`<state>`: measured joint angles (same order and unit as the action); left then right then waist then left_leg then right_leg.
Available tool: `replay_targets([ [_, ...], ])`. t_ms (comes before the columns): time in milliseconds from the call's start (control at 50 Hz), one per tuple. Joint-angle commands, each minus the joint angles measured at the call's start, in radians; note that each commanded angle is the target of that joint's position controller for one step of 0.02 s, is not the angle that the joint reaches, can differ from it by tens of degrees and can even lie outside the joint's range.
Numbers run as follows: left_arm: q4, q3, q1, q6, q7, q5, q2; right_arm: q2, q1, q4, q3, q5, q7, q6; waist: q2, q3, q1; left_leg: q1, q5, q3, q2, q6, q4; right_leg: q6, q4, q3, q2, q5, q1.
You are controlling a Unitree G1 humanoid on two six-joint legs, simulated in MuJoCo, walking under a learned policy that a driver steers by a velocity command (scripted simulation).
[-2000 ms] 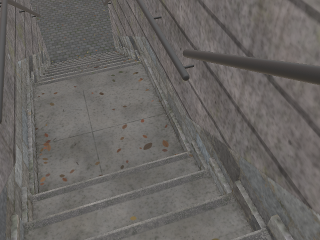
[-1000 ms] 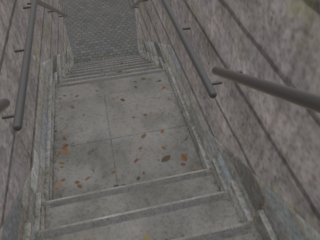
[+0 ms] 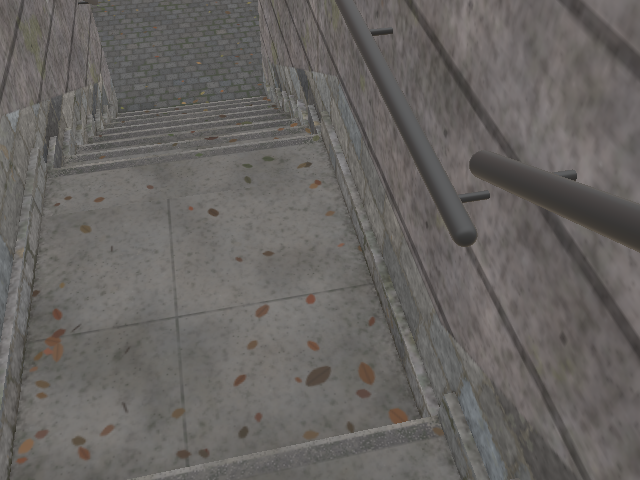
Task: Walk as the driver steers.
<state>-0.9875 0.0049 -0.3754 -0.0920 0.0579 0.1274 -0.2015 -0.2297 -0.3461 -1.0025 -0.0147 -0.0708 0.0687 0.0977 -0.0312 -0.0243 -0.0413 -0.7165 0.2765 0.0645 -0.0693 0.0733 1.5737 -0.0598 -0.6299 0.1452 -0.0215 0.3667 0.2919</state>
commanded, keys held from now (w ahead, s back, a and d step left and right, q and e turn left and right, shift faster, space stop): w+q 1.00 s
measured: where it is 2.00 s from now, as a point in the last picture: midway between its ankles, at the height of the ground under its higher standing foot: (240, 397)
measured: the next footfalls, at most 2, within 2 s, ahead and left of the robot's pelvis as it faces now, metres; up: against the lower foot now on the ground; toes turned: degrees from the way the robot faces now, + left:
left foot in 0.32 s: +0.29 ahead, +0.16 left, -0.17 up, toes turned +19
right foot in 0.78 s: +0.61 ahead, -0.04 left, -0.34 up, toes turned +23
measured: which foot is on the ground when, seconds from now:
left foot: up 0.00-0.30, down 0.32-0.78, up 0.80-1.00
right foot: down 0.00-0.34, up 0.36-0.76, down 0.78-1.00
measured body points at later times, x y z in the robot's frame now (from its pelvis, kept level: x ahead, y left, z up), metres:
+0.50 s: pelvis +0.29 +0.05 -0.17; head +0.31 +0.05 +0.28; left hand +0.28 +0.30 -0.30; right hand +0.33 -0.20 -0.32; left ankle +0.26 +0.14 -0.89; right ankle +0.32 -0.09 -0.76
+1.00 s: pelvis +0.59 +0.01 -0.35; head +0.59 +0.02 +0.10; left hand +0.51 +0.25 -0.48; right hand +0.73 -0.18 -0.49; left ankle +0.59 +0.20 -0.92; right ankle +0.58 -0.05 -1.06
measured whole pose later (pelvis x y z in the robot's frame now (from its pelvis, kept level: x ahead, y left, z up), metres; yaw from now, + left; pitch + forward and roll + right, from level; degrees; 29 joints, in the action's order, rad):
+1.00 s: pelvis +0.59 +0.01 -0.35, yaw +34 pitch +0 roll -2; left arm -0.92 0.00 -0.35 -0.16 0.05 0.07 -0.23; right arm -0.23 -0.41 -0.89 -0.01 -0.07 0.12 0.08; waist -0.04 -0.01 -0.08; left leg -0.94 -0.01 0.06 -0.11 0.05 1.51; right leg -0.10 -0.67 0.23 -0.05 0.47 0.21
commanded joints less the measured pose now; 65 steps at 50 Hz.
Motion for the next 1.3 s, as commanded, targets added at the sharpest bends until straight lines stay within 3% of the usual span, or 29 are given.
replay_targets([
  [20, 0.074, -0.023, 0.005, -0.059, -0.035, -0.030, -0.016, 0.019, -0.030, 0.027, 0.001, -0.042, -0.006, -0.010, 0.068, 0.048, -0.029, 0.024, -0.256, 0.016, -0.090, -0.023, -0.342, -0.244, 0.253, -0.186, 0.309, -0.550, 0.245],
  [100, -0.032, -0.069, -0.217, -0.078, -0.090, -0.028, 0.092, -0.006, 0.137, 0.093, 0.020, -0.026, 0.000, -0.005, 0.069, 0.050, 0.067, -0.295, -0.609, 0.120, -0.149, -0.023, -0.670, -0.159, 0.085, -0.203, 0.338, -0.393, -0.145],
  [180, 0.027, -0.037, -0.141, -0.047, -0.046, -0.017, -0.041, -0.065, 0.229, 0.111, -0.004, 0.007, 0.010, -0.023, 0.094, 0.090, 0.058, 0.317, -0.791, -0.129, -0.011, -0.050, -0.811, -0.063, -0.029, 0.009, 0.195, -0.148, 0.346],
  [260, -0.049, -0.011, -0.289, 0.018, -0.067, -0.052, -0.088, -0.036, 0.351, 0.169, 0.010, 0.002, -0.020, -0.038, 0.034, 0.189, 0.133, 0.062, -0.471, -0.063, -0.068, -0.031, -1.143, -0.088, -0.163, -0.179, 0.372, -0.317, -0.117],
  [340, -0.075, 0.027, -0.288, 0.018, 0.023, 0.026, -0.173, -0.206, -0.258, -0.025, -0.080, 0.013, -0.041, 0.000, -0.093, -0.039, -0.102, 1.006, -0.743, -0.267, 0.062, 0.084, -1.149, -0.021, -0.969, -0.013, 0.176, -0.517, 0.229],
  [360, -0.098, -0.033, -0.432, 0.009, 0.077, 0.026, 0.072, -0.321, -0.440, -0.074, -0.109, 0.018, -0.022, -0.029, -0.280, -0.385, -0.089, 1.560, -1.429, 0.064, -0.228, 0.418, -0.799, 0.097, -1.499, -0.038, 0.067, 0.464, 0.561],
  [380, 0.041, -0.016, -0.149, -0.005, 0.097, -0.036, -0.008, -0.321, -0.575, -0.131, -0.125, -0.008, -0.022, -0.030, -0.170, -0.337, -0.227, 1.621, -1.348, 0.194, -0.280, 0.397, -0.869, 0.133, -1.574, -0.094, 0.073, 0.530, 0.852],
  [400, 0.181, 0.001, 0.102, -0.032, 0.071, -0.094, -0.070, -0.284, -0.564, -0.134, -0.122, 0.001, -0.020, -0.024, -0.111, -0.182, -0.266, 1.474, -0.952, 0.315, -0.352, 0.370, -0.971, 0.164, -1.476, -0.144, 0.104, 0.578, 1.063],
  [440, 0.188, 0.004, 0.114, -0.022, -0.005, -0.088, -0.075, -0.112, -0.190, -0.063, -0.051, -0.015, 0.003, -0.013, 0.182, 0.060, -0.025, 0.693, -0.343, 0.199, -0.295, 0.260, -1.103, 0.067, -1.010, -0.218, 0.193, 0.258, 0.739],
  [480, 0.130, -0.024, 0.006, 0.009, -0.028, -0.020, 0.057, -0.052, 0.155, 0.091, -0.009, -0.001, -0.005, 0.026, 0.012, 0.200, 0.113, 0.048, -0.219, 0.084, -0.164, 0.285, -1.249, -0.005, -0.625, -0.216, 0.220, -0.122, 0.340],
  [520, 0.115, -0.011, -0.059, 0.040, 0.008, -0.012, -0.003, -0.114, 0.156, 0.082, -0.009, 0.020, 0.010, 0.040, 0.016, 0.109, 0.141, -0.174, 0.084, 0.072, -0.069, 0.250, -1.174, 0.008, -0.513, -0.143, 0.153, -0.306, 0.068],
  [560, 0.069, -0.013, -0.253, -0.003, 0.021, -0.030, -0.025, -0.187, 0.060, 0.098, -0.016, -0.047, 0.017, 0.053, 0.025, 0.054, 0.150, -0.268, -0.068, 0.052, -0.022, 0.248, -0.928, 0.066, -0.628, -0.082, 0.069, -0.416, -0.109],
  [660, 0.221, -0.051, 0.352, 0.021, 0.013, -0.019, -0.049, -0.029, -0.312, -0.007, 0.012, 0.031, -0.067, 0.038, 0.065, 0.122, -0.170, 0.568, 0.314, 0.374, -0.072, 0.159, -0.575, 0.094, 0.320, -0.344, 0.204, -0.729, 0.590],
  [700, 0.271, 0.000, 0.570, 0.018, 0.002, -0.073, -0.148, -0.122, -0.357, -0.022, -0.009, 0.059, -0.074, 0.024, 0.004, 0.190, -0.227, 0.526, 0.338, 0.284, 0.039, 0.142, -0.588, 0.121, 0.383, -0.178, 0.071, -0.527, 0.519],
  [720, 0.307, -0.007, 0.579, 0.005, 0.000, -0.023, -0.109, -0.137, -0.463, -0.059, -0.018, 0.095, -0.085, 0.028, -0.030, 0.169, -0.229, 0.548, 0.164, 0.271, 0.089, 0.112, -0.536, 0.099, 0.399, -0.137, 0.012, -0.263, 0.427],
  [780, 0.103, 0.049, -0.099, -0.013, 0.022, -0.084, -0.187, -0.198, -0.258, 0.033, -0.004, -0.055, 0.061, -0.046, 0.043, -0.069, 0.154, -0.104, 0.122, 0.316, 0.083, 0.076, -0.160, -0.020, 0.019, -0.104, 0.136, -0.656, -0.695],
  [800, 0.059, 0.066, -0.271, -0.006, 0.025, -0.031, -0.265, -0.046, -0.370, 0.016, 0.003, 0.003, 0.077, -0.024, 0.248, -0.293, 0.158, -0.323, 0.419, 0.212, 0.155, -0.003, 0.310, -0.148, -0.228, -0.275, 0.293, -0.945, -0.976],
  [840, 0.092, 0.066, -0.286, 0.000, 0.014, 0.009, -0.322, -0.049, -0.282, 0.131, 0.010, 0.075, 0.070, 0.000, 0.231, -0.179, 0.127, -0.606, 0.391, 0.046, 0.130, -0.030, 0.749, -0.099, -0.094, -0.383, 0.422, -1.273, -0.775],
  [880, 0.149, 0.045, -0.070, -0.014, 0.044, -0.059, -0.217, -0.020, -0.178, 0.173, 0.024, 0.050, 0.026, 0.009, 0.094, 0.053, 0.046, -0.631, 0.079, 0.109, 0.002, -0.045, 0.619, -0.162, 0.151, -0.486, 0.472, -0.540, -0.324],
  [940, 0.174, -0.002, 0.167, -0.076, 0.006, -0.061, -0.047, 0.032, -0.199, 0.143, 0.030, -0.003, 0.042, -0.020, 0.009, 0.186, -0.092, -0.292, -0.285, 0.100, -0.129, 0.000, 0.034, -0.128, 0.307, -0.236, 0.328, -0.294, 0.137],
  [980, 0.163, -0.015, 0.140, -0.120, -0.030, -0.061, -0.061, -0.100, -0.146, 0.132, -0.028, -0.007, 0.068, -0.019, 0.012, 0.182, -0.050, -0.069, -0.477, 0.040, -0.068, -0.013, -0.286, -0.095, 0.295, -0.108, 0.262, -0.410, 0.280],
  [1060, 0.137, 0.050, 0.071, -0.095, -0.044, -0.028, -0.289, -0.096, -0.066, 0.202, -0.051, 0.040, 0.078, -0.007, 0.014, 0.054, -0.049, -0.118, -0.330, 0.005, -0.014, -0.032, -0.259, -0.031, 0.147, -0.105, 0.311, -0.819, -0.050],
  [1120, 0.167, 0.047, 0.060, -0.070, -0.052, -0.041, -0.248, -0.140, 0.013, 0.259, -0.067, 0.041, 0.045, -0.004, 0.047, 0.071, -0.026, -0.134, -0.156, -0.056, 0.017, -0.030, -0.289, 0.011, 0.100, -0.089, 0.320, -0.945, -0.167],
  [1160, 0.234, 0.073, 0.113, -0.073, -0.058, -0.053, -0.326, -0.176, -0.075, 0.247, -0.090, 0.030, 0.033, -0.010, 0.025, 0.078, -0.070, 0.160, -0.037, -0.220, 0.119, -0.011, -0.362, 0.084, 0.004, 0.045, 0.245, -1.178, -0.035],
  [1200, 0.373, 0.111, 0.449, -0.075, -0.030, -0.025, -0.409, -0.197, -0.786, -0.007, -0.148, -0.003, 0.017, 0.000, -0.023, 0.054, -0.405, 1.055, -0.147, -0.290, 0.224, 0.074, -0.490, 0.206, -0.784, 0.094, 0.066, -0.918, 0.610],
  [1220, 0.359, 0.094, 0.497, -0.063, 0.033, -0.034, -0.251, -0.159, -0.716, -0.035, -0.125, -0.030, 0.005, 0.045, -0.295, 0.030, -0.395, 1.149, -0.282, 0.042, 0.047, 0.150, -0.835, 0.145, -1.174, -0.037, -0.023, 0.393, 0.869],
  [1240, 0.440, 0.033, 0.388, -0.063, 0.050, -0.063, -0.034, -0.221, -0.655, 0.018, -0.095, 0.023, -0.009, 0.070, -0.015, -0.127, -0.225, 1.120, -0.442, 0.517, -0.154, 0.295, -0.912, 0.137, -1.011, -0.342, -0.006, 0.320, 0.807],
  [1280, 0.453, 0.028, 0.239, -0.056, 0.033, -0.109, -0.050, -0.127, -0.171, 0.143, -0.054, 0.036, -0.011, 0.080, 0.019, 0.124, -0.013, 0.624, -0.063, 0.639, -0.236, 0.330, -1.002, 0.152, -0.747, -0.412, 0.090, 0.196, 0.825],
  [1300, 0.370, 0.027, 0.147, -0.027, -0.001, -0.064, -0.089, -0.052, 0.093, 0.237, -0.005, 0.023, -0.026, 0.054, 0.068, 0.176, 0.072, 0.227, 0.185, 0.578, -0.193, 0.286, -0.985, 0.097, -0.596, -0.418, 0.165, -0.030, 0.632],
])
Keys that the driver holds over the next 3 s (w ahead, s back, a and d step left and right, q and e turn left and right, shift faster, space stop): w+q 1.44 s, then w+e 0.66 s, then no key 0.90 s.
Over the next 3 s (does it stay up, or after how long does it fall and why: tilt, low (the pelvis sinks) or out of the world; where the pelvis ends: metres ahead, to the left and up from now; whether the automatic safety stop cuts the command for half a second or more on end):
stays up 1.23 0.36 -0.49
